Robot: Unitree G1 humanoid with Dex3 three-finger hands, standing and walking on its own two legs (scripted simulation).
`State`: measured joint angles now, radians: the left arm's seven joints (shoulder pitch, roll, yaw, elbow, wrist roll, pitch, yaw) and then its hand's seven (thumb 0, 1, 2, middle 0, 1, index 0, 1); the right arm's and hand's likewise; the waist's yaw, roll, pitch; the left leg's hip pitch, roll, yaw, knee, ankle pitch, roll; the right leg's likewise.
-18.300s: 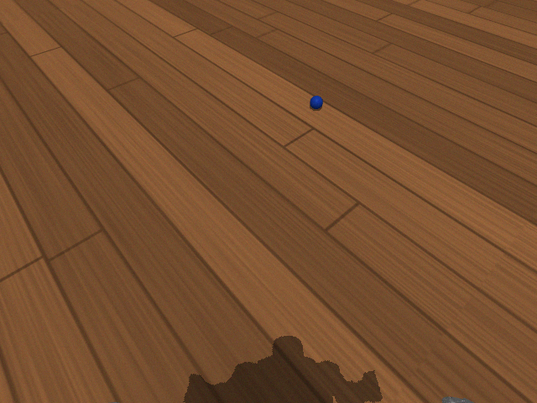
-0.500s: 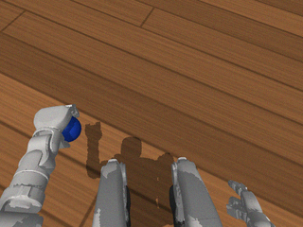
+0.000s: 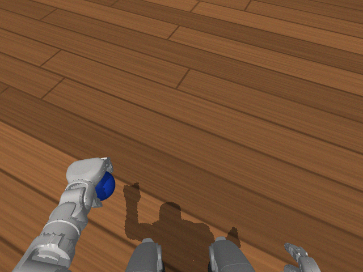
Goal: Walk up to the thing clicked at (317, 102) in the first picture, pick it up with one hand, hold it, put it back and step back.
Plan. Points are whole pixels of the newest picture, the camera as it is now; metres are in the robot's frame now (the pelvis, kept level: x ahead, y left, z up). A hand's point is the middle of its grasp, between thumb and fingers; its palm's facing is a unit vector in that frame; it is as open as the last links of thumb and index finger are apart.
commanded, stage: lift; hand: left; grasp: from above
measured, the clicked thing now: (99, 185) +0.34 +0.22 -0.10
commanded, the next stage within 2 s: hold in 0.24 s
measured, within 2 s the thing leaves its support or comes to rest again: neither
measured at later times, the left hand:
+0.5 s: hand (88, 170) +0.35 +0.22 -0.01, palm faces -0.43 -0.05 -0.90, open 10.6 cm
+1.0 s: hand (85, 161) +0.35 +0.22 +0.02, palm faces -0.43 -0.05 -0.90, open 10.6 cm
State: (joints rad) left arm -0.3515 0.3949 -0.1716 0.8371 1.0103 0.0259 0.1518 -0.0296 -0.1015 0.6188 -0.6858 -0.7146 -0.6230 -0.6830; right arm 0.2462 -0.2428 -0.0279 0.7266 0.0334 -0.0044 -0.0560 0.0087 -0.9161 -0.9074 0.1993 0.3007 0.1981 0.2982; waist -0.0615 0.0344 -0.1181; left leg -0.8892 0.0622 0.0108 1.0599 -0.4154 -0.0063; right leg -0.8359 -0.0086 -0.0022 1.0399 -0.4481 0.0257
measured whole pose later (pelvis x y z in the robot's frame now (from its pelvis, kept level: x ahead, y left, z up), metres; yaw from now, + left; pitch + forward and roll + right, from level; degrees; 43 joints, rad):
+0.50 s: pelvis +0.03 +0.00 +0.05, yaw -1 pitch +8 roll +0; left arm -0.33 0.37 -0.21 0.82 1.00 0.04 0.13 -0.03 -0.11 0.62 -0.70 -0.70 -0.64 -0.67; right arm 0.24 -0.25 -0.05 0.73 0.04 0.02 -0.05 0.01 -0.91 -0.90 0.20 0.30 0.20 0.30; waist -0.04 0.03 -0.07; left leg -0.54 0.05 0.05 0.72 -0.32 -0.01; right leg -0.50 -0.02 0.02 0.72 -0.35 0.03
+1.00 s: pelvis +0.04 +0.00 +0.07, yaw -1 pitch +4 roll +0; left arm -0.29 0.39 -0.22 0.70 1.00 0.03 0.03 -0.02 -0.09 0.61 -0.67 -0.72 -0.61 -0.68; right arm 0.22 -0.25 -0.04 0.69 0.06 0.06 -0.04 0.01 -0.91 -0.90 0.20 0.30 0.20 0.30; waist 0.00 0.04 -0.04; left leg -0.38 0.04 0.06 0.58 -0.28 -0.01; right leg -0.35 -0.02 0.03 0.59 -0.31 0.03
